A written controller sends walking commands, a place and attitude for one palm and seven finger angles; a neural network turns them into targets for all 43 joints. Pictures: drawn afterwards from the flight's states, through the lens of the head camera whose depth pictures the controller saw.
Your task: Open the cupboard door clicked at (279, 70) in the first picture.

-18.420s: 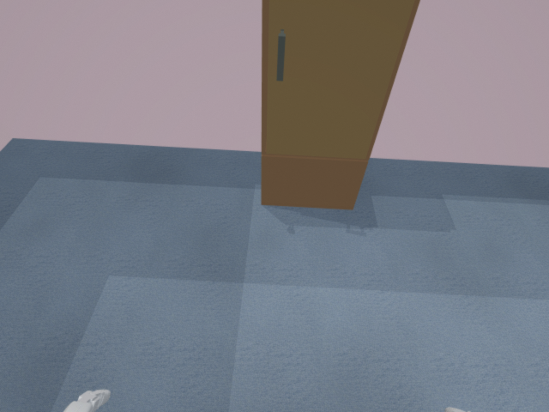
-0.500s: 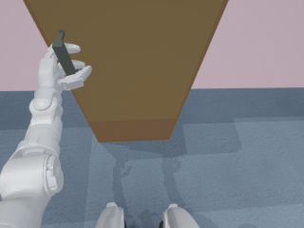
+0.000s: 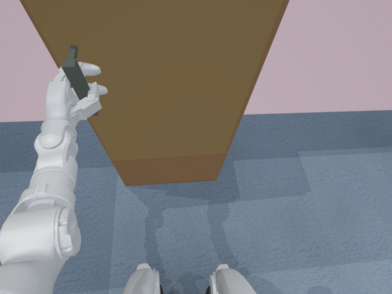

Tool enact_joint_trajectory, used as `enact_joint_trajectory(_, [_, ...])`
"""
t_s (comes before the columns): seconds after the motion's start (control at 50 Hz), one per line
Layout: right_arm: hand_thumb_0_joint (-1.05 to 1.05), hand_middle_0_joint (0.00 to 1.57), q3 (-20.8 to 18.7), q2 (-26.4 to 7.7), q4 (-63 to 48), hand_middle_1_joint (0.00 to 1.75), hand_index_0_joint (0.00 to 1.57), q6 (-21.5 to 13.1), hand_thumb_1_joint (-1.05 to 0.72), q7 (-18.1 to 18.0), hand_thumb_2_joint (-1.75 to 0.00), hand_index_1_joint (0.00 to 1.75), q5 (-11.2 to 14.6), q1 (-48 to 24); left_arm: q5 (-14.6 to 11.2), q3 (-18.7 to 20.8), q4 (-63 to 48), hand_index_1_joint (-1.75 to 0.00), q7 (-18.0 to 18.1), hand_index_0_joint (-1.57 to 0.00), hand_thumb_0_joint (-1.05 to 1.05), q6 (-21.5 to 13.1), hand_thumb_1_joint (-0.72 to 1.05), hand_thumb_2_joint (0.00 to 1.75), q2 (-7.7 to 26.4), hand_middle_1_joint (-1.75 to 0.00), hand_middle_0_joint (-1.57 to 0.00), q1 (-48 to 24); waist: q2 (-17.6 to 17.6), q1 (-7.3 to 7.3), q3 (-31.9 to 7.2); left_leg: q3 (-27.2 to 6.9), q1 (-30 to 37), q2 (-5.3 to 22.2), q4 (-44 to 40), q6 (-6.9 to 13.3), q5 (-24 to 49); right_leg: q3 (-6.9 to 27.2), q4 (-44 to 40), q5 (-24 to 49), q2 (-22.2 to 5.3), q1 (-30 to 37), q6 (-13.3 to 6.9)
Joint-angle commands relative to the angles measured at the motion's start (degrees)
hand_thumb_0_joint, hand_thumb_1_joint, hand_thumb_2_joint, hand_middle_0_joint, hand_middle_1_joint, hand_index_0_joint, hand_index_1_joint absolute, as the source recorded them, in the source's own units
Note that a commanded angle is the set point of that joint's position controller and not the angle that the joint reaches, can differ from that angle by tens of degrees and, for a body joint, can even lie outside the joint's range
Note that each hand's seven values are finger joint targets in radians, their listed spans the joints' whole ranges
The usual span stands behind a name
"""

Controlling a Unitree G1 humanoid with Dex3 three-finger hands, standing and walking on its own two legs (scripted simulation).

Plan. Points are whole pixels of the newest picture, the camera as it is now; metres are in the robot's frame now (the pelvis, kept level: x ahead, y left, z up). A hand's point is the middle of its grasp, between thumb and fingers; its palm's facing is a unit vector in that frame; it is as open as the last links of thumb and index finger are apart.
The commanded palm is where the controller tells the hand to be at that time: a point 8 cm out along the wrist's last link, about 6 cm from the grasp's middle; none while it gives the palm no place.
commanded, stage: pull the door open along its arc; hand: left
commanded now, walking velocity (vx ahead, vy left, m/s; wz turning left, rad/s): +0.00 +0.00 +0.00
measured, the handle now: (84, 82) +0.53 +0.20 +0.07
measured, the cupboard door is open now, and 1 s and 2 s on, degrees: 1 43 42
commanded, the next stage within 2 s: open thumb and fingers to let go in 0.84 s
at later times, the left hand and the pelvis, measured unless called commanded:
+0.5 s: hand (118, 158) +0.36 +0.12 +0.07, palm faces +0.31 -0.95 +0.06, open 5.6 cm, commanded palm +0.30 +0.16 +0.08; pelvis +0.01 -0.01 +0.02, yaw +1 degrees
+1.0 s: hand (170, 211) +0.26 +0.03 +0.07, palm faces +0.32 -0.95 -0.03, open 5.7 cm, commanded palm +0.22 +0.08 +0.08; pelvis +0.01 -0.05 +0.02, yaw +5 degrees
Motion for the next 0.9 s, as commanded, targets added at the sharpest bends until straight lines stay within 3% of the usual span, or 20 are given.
enact_joint_trajectory(0.0, [0.0,0.2,-4.0,-9.6,-5.2,0.3,0.2,-0.6,-0.9,-0.1,-0.9,0.3,0.2,6.4,-1.8,0.4,-16.8,-1.35,-0.6,-0.4,0.0,-4.3,0.9,0.9,10.1,-1.35,-0.4,-13.6,4.9,2.77,-28.4,-2.6,27.1,-3.3,-6.0,0.9,26.4,-0.2,-6.6,26.4,2.5,9.5,-1.0])
enact_joint_trajectory(0.14, [0.0,0.2,-4.4,-8.6,-9.0,0.3,0.2,-0.7,-0.9,0.4,-0.9,0.3,1.1,3.1,-4.8,-2.1,-29.3,-1.35,-0.3,-0.4,0.0,-2.8,0.9,0.9,3.9,-1.35,-0.4,6.0,-0.2,5.42,-24.8,-0.5,25.4,-3.8,-8.9,1.4,26.1,-0.2,-8.8,31.2,2.3,16.9,-0.6])
enact_joint_trajectory(0.22, [0.0,0.2,-4.3,-8.0,-10.5,0.3,0.2,-1.5,-0.9,0.7,-0.9,0.3,1.5,0.6,-5.8,-5.2,-37.5,-1.35,0.6,-0.4,0.0,-2.5,0.9,0.9,-0.2,-1.35,-0.4,15.1,0.2,6.16,-21.3,-0.1,26.0,-3.9,-10.2,1.3,26.2,-0.3,-9.4,32.0,2.0,17.8,-0.6])
enact_joint_trajectory(0.24, [0.0,0.2,-4.2,-6.3,-10.4,0.3,0.2,-2.1,-0.9,0.6,-0.9,0.3,1.3,-1.0,-8.7,-0.1,-39.8,-1.35,7.1,-0.4,0.0,-1.8,0.9,0.9,-2.6,-1.35,-0.4,14.9,-0.8,9.69,-20.2,0.3,24.2,-3.8,-10.9,0.7,25.5,-1.0,-9.8,30.1,2.1,18.7,-0.5])
enact_joint_trajectory(0.26, [0.0,0.2,-4.0,-6.4,-10.6,0.3,0.2,-2.8,-0.9,0.8,-0.9,0.3,0.9,-1.3,-7.0,-3.5,-41.1,-1.35,10.7,-0.4,0.0,-1.4,0.9,0.9,-5.1,-1.35,-0.4,17.0,0.7,8.4,-18.5,0.1,24.6,-3.9,-10.9,0.5,25.1,-1.3,-9.5,29.1,2.1,17.8,-0.5])
enact_joint_trajectory(0.3, [0.0,0.2,-3.9,-5.8,-10.4,0.3,0.2,-3.5,-0.9,1.3,-0.9,0.3,0.4,-2.4,-5.5,-5.5,-43.2,-1.35,16.5,-0.4,0.0,-0.5,0.9,0.9,-9.4,-1.35,-0.4,20.2,-1.4,8.11,-16.7,-0.2,24.3,-3.8,-11.0,0.2,23.7,-1.8,-9.4,27.3,1.8,16.4,-0.4])
enact_joint_trajectory(0.36, [0.0,0.2,-4.2,-5.3,-11.0,0.3,0.2,-4.1,-0.9,2.1,-0.9,0.3,-1.1,-3.6,0.1,-9.9,-50.0,-1.35,24.5,-0.4,0.0,-0.7,0.9,0.9,-13.1,-1.35,-0.4,24.6,-1.6,8.14,-18.7,-0.3,25.3,-3.8,-9.9,0.3,25.5,-1.7,-8.0,28.3,1.4,16.8,-0.4])
enact_joint_trajectory(0.38, [0.0,0.2,-4.2,-4.7,-11.2,0.3,0.2,-4.2,-0.9,2.5,-0.9,0.3,-1.5,-4.5,1.6,-11.7,-52.7,-1.35,26.9,-0.4,0.0,-0.8,0.9,0.9,-15.2,-1.35,-0.4,26.3,-0.4,8.76,-20.1,-0.3,26.3,-3.6,-9.9,0.2,26.7,-1.6,-7.5,28.7,1.1,17.1,-0.6])
enact_joint_trajectory(0.44, [0.0,0.2,-4.3,-4.0,-12.2,0.3,0.2,-4.2,-0.9,3.3,-0.9,0.3,-2.2,-6.7,5.3,-18.3,-58.4,-1.35,32.5,-0.4,0.0,0.2,0.9,0.9,-21.5,-1.35,-0.4,31.2,-0.7,8.52,-19.9,-0.1,27.0,-3.8,-10.0,0.1,24.6,-1.7,-8.0,27.4,0.7,17.6,-0.8])
enact_joint_trajectory(0.46, [0.0,0.2,-4.2,-4.0,-12.4,0.3,0.2,-4.1,-0.9,3.2,-0.9,0.3,-2.5,-6.9,6.3,-19.7,-58.4,-1.35,34.1,-0.4,0.0,1.0,0.9,0.9,-22.7,-1.35,-0.4,33.1,-3.2,8.17,-18.7,-0.5,26.2,-3.8,-10.1,0.2,23.5,-1.8,-8.5,26.9,0.8,18.2,-0.8])
enact_joint_trajectory(0.52, [0.0,0.2,-4.0,-3.4,-13.1,0.3,0.2,-4.1,-0.9,2.8,-0.9,0.3,-2.8,-9.6,8.2,-25.5,-62.0,-1.35,38.9,-0.4,0.0,2.8,0.9,0.9,-28.2,-1.35,-0.4,33.2,-4.4,7.09,-16.4,-0.7,25.8,-4.0,-10.6,0.2,19.4,-1.6,-9.6,24.1,0.3,17.9,-0.7])
enact_joint_trajectory(0.56, [0.0,0.2,-3.9,-3.3,-13.3,0.3,0.2,-4.1,-0.9,2.3,-0.9,0.3,-3.1,-10.5,9.7,-27.4,-62.8,-1.35,41.0,-0.4,0.0,3.8,0.9,0.9,-29.4,-1.35,-0.4,35.0,-5.9,6.7,-14.2,-1.0,25.2,-4.0,-10.9,0.3,16.6,-1.4,-10.8,21.2,0.2,17.3,-0.7])
enact_joint_trajectory(0.64, [0.0,0.2,-3.5,-2.0,-14.2,0.3,0.2,-4.6,-0.9,1.7,-0.9,0.3,-3.5,-12.2,13.2,-33.7,-67.1,-1.35,42.1,-0.4,0.0,4.6,0.9,0.9,-33.1,-1.35,-0.4,39.8,-4.1,6.65,-13.9,-0.9,26.0,-4.2,-10.8,0.5,16.1,-1.0,-11.4,21.5,-0.5,17.8,-1.0])
enact_joint_trajectory(0.66, [0.0,0.2,-3.3,-1.8,-14.4,0.3,0.2,-4.7,-0.9,1.6,-0.9,0.3,-3.5,-12.1,14.0,-35.4,-67.4,-1.35,41.8,-0.4,0.0,4.9,0.9,0.9,-34.0,-1.35,-0.4,42.8,-5.7,6.46,-13.5,-1.2,26.0,-4.1,-10.9,0.7,16.2,-1.0,-11.7,21.7,-0.4,18.2,-1.1])
enact_joint_trajectory(0.72, [0.0,0.2,-2.8,-1.0,-15.5,0.3,0.2,-5.6,-0.9,1.4,-0.9,0.3,-3.2,-13.3,13.8,-38.7,-71.7,-1.35,41.1,-0.4,0.0,5.1,0.9,0.9,-36.1,-1.35,-0.4,48.2,-4.9,6.89,-13.8,-1.2,26.4,-4.6,-10.7,0.8,16.1,-0.4,-12.3,23.8,-1.0,20.0,-0.9])
enact_joint_trajectory(0.8, [0.0,0.2,-2.1,-0.3,-16.8,0.3,0.2,-6.5,-0.9,1.4,-0.9,0.3,-2.9,-14.5,11.7,-38.7,-77.7,-1.35,40.0,-0.4,0.0,5.6,0.9,0.9,-35.2,-1.35,-0.4,60.4,-4.8,8.52,-13.6,-1.1,26.1,-5.0,-11.2,0.5,16.0,0.2,-13.1,27.1,-1.6,23.4,-0.5])
enact_joint_trajectory(0.82, [0.0,0.2,-1.8,-0.1,-17.1,0.3,0.2,-6.7,-0.9,1.4,-0.9,0.3,-2.8,-15.0,11.3,-38.6,-78.2,-1.35,39.6,-0.4,0.0,5.9,0.9,0.9,-34.9,-1.35,-0.4,63.5,-5.2,8.65,-11.9,-1.0,25.7,-5.2,-11.3,0.4,15.3,0.3,-13.7,27.1,-1.8,23.6,-0.3])
enact_joint_trajectory(0.88, [0.0,0.2,-1.4,-0.3,-16.2,0.3,0.2,-7.1,-0.9,0.8,-0.9,0.3,-3.1,-15.8,11.2,-36.8,-77.1,-1.35,40.7,-0.4,0.0,6.3,0.9,0.9,-33.7,-1.35,-0.4,57.8,-5.8,7.73,-7.8,-1.7,23.6,-5.4,-10.3,0.3,12.1,1.5,-14.9,22.5,-2.2,20.4,0.1])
